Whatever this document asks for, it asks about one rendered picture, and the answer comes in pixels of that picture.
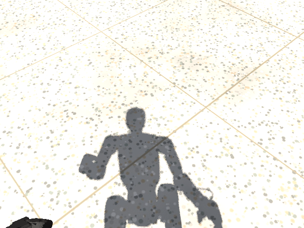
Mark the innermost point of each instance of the robot left hand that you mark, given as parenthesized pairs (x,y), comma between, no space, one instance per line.
(31,223)

